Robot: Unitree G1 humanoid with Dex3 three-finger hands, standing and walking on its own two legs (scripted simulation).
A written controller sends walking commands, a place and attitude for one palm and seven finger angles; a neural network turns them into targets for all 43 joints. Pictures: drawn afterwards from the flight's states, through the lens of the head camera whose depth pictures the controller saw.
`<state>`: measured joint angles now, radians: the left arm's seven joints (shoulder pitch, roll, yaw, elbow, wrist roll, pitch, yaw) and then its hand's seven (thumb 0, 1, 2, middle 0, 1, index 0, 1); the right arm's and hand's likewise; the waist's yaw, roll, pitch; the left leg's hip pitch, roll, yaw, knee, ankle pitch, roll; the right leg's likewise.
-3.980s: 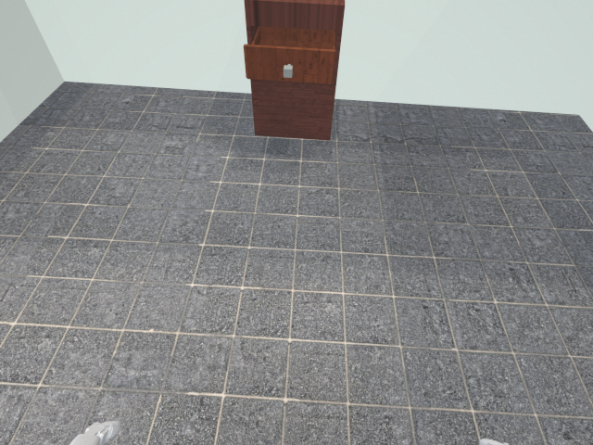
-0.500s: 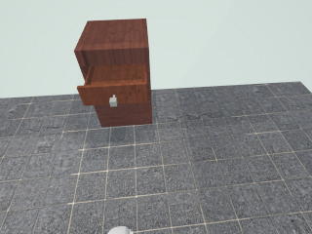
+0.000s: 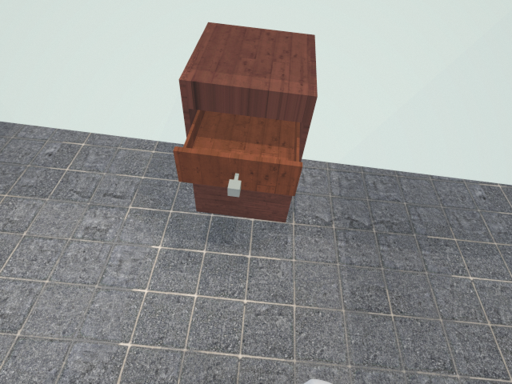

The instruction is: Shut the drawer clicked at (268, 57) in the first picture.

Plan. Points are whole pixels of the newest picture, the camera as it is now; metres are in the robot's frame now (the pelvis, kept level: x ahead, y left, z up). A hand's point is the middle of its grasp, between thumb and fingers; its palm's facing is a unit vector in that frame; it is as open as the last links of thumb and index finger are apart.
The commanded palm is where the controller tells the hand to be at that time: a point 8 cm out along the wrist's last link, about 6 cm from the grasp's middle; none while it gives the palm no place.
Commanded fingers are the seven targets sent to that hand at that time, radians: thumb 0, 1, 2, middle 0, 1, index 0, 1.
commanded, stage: take the last steps up to it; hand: left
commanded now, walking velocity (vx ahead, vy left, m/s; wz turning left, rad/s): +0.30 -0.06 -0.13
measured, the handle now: (235, 183) +0.69 +0.11 -0.24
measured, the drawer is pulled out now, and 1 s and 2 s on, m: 0.21 0.21 0.21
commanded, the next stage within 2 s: come to a stop and stand still in 0.98 s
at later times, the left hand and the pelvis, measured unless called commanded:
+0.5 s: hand (207, 331) +0.23 +0.11 -0.16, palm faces -0.07 -0.98 -0.19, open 7.4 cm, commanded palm none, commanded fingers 0.00 0.90 0.90 -0.20 -0.30 -0.20 -0.30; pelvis +0.12 -0.06 +0.00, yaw -3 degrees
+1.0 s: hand (196, 346) +0.21 +0.12 -0.18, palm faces +0.05 -0.99 -0.12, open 7.4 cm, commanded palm none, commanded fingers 0.00 0.90 0.90 -0.20 -0.30 -0.20 -0.30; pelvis +0.25 -0.04 +0.00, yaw -3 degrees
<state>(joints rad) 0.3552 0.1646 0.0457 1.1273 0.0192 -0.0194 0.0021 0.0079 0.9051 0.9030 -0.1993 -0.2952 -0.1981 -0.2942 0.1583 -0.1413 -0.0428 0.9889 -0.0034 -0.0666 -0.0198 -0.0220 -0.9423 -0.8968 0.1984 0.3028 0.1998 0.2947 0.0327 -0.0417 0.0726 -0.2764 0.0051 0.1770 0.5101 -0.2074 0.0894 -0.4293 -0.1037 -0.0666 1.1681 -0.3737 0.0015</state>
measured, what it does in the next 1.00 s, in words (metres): walks ahead: right foot, then left foot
